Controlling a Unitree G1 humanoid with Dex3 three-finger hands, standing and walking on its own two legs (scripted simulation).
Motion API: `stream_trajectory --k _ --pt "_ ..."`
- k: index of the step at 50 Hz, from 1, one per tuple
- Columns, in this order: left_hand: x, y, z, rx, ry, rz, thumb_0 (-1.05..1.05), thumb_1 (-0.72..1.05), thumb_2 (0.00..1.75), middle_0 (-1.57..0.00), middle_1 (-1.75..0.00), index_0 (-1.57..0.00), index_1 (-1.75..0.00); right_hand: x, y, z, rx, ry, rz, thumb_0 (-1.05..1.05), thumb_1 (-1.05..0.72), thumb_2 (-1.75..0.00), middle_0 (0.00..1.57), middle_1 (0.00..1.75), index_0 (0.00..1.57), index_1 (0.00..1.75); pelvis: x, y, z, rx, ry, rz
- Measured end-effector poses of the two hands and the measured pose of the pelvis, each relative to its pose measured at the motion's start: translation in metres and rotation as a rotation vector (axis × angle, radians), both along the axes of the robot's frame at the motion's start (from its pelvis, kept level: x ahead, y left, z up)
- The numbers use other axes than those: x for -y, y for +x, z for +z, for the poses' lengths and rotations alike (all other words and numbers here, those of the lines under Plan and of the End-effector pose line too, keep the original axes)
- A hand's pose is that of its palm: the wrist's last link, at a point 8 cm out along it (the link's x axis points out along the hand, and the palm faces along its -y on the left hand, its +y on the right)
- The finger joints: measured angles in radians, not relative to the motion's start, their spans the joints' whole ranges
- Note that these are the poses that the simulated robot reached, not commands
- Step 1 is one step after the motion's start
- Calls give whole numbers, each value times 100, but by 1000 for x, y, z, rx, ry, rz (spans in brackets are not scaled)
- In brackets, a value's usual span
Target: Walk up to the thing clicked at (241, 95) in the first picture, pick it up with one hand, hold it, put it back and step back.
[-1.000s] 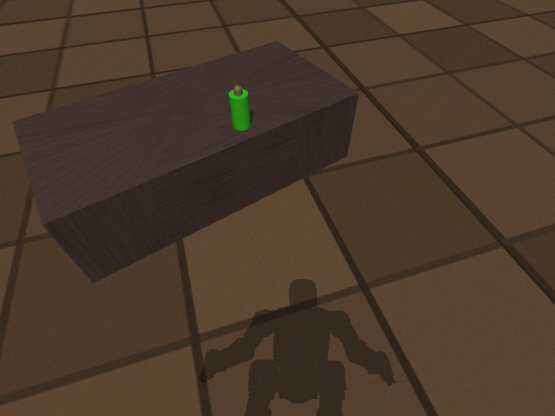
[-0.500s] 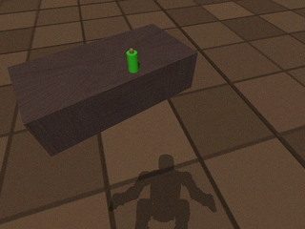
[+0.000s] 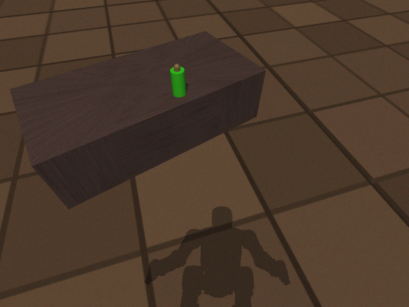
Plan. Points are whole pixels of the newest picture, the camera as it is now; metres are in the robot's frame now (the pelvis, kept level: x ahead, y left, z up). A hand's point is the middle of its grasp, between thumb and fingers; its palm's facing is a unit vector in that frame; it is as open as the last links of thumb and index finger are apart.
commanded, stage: stand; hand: right
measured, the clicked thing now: (178, 79) +1.26 +0.19 -0.30
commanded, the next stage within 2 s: walk up in 0.12 s
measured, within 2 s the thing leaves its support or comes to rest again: neither
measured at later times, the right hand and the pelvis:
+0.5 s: hand (307, 277) +0.22 -0.21 -0.14, palm faces -0.19 +0.86 -0.47, open 7.3 cm; pelvis +0.08 +0.08 -0.04, yaw +14 degrees
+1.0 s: hand (264, 188) +0.47 -0.15 -0.16, palm faces -0.43 +0.82 -0.38, open 7.3 cm; pelvis +0.30 +0.08 -0.02, yaw +25 degrees
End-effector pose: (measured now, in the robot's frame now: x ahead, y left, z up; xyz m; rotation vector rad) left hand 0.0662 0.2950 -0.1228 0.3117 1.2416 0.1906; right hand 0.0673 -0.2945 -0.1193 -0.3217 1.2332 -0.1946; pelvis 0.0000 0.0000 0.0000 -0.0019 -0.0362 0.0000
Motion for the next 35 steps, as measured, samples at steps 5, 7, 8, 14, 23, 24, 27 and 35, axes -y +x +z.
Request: stream_trajectory --k 5,7,8,14,23,24,27,35 --pt "-1 -1 0 -7 1 2 0 90 90 -21 -30 -21 -30 -1 -1 -1 -7 0 0 1 -91 -90 20 30 21 30 -1 1 0 -2 0 1" --pt "-2 -1 0 -1 -4 9 0 90 90 -21 -30 -21 -30 0 0 -1 -5 6 1 1 -91 -90 20 30 21 30 -1 1 0 -5 -2 10" --pt "-4 0 1 18 -9 17 0 90 90 -21 -30 -21 -30 0 1 -1 -5 11 9 1 -91 -90 20 30 21 30 -1 2 -2 -6 -8 26" --pt "-36 -13 6 128 18 115 0 90 90 -21 -30 -21 -30 1 35 7 -47 -20 128 1 -91 -90 20 30 21 30 -12 15 -7 -17 -21 123" --pt "-116 -24 -22 56 54 206 1 90 90 -21 -30 -21 -30 -34 140 19 103 -120 244 1 -91 -90 20 30 21 30 -67 66 -35 2 5 215" --pt "-122 -20 -26 44 54 213 1 90 90 -21 -30 -21 -30 -40 148 18 124 -126 245 1 -91 -90 20 30 21 30 -72 72 -38 4 11 224" --pt "-129 4 -25 52 39 217 1 91 90 -20 -30 -20 -30 -58 160 20 124 -113 253 1 -91 -90 20 30 21 30 -81 91 -33 4 20 257" --pt "-127 74 -3 141 0 242 1 91 90 -20 -30 -20 -30 -92 202 18 66 -52 329 1 -90 -90 20 30 21 30 -91 156 -17 9 27 324"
